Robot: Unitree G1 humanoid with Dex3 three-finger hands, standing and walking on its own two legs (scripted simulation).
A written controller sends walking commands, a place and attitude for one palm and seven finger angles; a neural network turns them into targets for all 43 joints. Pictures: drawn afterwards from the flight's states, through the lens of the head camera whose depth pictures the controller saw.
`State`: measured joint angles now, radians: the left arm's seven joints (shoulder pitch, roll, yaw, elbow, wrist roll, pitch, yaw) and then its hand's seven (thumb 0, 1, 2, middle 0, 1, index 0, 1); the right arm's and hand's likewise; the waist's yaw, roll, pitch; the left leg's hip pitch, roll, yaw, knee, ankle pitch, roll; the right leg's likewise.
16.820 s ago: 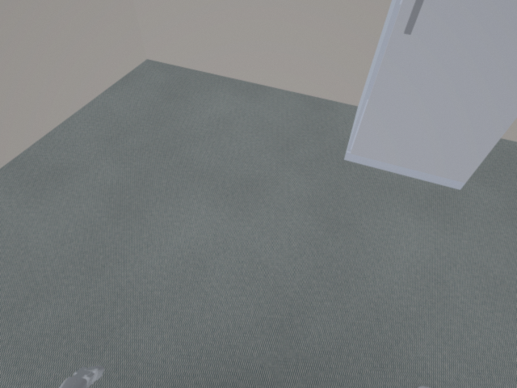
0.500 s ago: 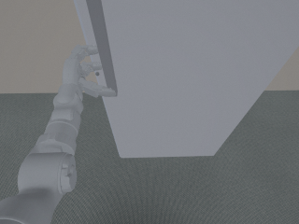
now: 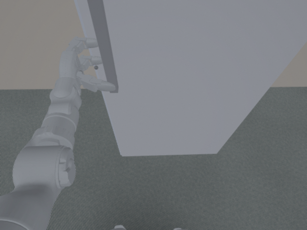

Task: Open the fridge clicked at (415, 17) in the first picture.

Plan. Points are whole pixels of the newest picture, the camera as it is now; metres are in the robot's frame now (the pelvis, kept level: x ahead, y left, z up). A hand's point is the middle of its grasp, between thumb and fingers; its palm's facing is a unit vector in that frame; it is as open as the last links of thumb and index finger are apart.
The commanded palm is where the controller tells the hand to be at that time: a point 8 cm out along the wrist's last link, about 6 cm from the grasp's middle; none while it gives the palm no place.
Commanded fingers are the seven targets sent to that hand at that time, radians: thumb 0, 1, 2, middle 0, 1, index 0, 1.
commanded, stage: slide the fingers in behind the handle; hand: left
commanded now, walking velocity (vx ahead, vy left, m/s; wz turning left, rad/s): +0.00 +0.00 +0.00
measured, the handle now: (98, 4) +0.54 +0.09 +0.27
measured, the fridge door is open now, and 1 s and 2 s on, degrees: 0 0 0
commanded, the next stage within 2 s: grip the handle and tug to test in 1.66 s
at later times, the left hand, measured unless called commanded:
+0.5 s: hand (101, 71) +0.49 +0.11 +0.13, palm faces -0.04 -1.00 +0.01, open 14.0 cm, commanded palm +0.46 +0.16 +0.14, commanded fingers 0.00 -0.50 0.30 -0.30 -1.20 -0.30 -1.20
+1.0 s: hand (112, 70) +0.49 +0.08 +0.14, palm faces -0.03 -1.00 +0.00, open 14.0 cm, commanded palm +0.46 +0.14 +0.14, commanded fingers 0.00 -0.50 0.30 -0.30 -1.20 -0.30 -1.20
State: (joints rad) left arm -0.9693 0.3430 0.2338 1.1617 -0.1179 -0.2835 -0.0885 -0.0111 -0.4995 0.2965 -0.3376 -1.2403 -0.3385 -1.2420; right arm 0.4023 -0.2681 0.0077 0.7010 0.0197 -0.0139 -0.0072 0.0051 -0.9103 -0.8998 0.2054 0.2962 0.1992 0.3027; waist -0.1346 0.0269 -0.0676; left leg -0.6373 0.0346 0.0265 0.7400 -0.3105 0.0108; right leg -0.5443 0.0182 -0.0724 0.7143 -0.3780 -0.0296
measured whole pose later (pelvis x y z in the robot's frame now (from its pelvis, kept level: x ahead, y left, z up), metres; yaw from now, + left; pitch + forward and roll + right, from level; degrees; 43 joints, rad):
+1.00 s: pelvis +0.00 +0.00 +0.00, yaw -1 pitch +10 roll -1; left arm -0.90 0.23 0.19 1.06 -0.10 -0.27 0.01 -0.01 -0.50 0.30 -0.30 -1.20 -0.30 -1.20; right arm 0.37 -0.25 0.01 0.68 0.02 0.00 0.01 0.01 -0.91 -0.90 0.21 0.30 0.20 0.30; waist -0.12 0.02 -0.07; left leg -0.59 0.03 0.04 0.72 -0.31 0.01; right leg -0.51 0.02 -0.06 0.71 -0.38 -0.03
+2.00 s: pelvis +0.01 +0.00 +0.00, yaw -1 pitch +10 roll -1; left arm -0.85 0.19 0.17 1.01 -0.11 -0.27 0.01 -0.01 -0.29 0.39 -0.32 -1.23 -0.32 -1.23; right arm 0.39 -0.25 -0.01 0.69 0.01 0.02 0.02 0.01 -0.91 -0.90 0.21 0.30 0.20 0.30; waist -0.11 0.03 -0.09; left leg -0.57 0.03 0.05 0.72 -0.33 0.01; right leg -0.49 0.02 -0.05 0.69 -0.39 -0.02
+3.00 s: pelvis +0.01 +0.00 +0.00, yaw -1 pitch +10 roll -1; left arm -0.85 0.20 0.18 1.01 -0.11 -0.26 0.02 0.01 0.67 0.80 -0.36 -1.39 -0.35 -1.38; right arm 0.39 -0.25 0.00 0.67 0.02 0.01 0.02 0.01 -0.91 -0.90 0.20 0.30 0.20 0.30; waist -0.12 0.03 -0.09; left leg -0.57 0.04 0.05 0.71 -0.32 0.01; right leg -0.50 0.02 -0.04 0.69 -0.38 -0.03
